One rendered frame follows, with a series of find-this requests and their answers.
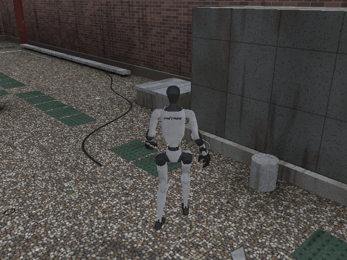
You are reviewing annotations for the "robot right shin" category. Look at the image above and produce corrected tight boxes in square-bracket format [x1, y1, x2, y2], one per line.
[182, 175, 190, 208]

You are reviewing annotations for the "robot left forearm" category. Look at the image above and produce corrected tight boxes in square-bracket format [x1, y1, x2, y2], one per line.
[145, 129, 153, 145]

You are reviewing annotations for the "robot right forearm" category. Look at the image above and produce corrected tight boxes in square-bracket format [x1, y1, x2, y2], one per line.
[195, 131, 208, 156]

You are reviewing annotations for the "robot left hand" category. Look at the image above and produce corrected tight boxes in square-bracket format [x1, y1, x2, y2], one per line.
[145, 141, 157, 150]

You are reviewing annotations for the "right robot upper arm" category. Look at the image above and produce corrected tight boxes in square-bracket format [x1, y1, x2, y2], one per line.
[184, 109, 200, 140]

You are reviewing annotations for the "left robot upper arm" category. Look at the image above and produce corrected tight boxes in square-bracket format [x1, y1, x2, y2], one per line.
[147, 109, 162, 137]

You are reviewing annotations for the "robot right thigh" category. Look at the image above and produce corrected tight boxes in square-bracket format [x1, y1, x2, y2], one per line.
[181, 150, 192, 184]

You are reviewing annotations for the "robot right hand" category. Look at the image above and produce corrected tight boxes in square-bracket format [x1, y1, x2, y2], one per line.
[198, 153, 210, 168]

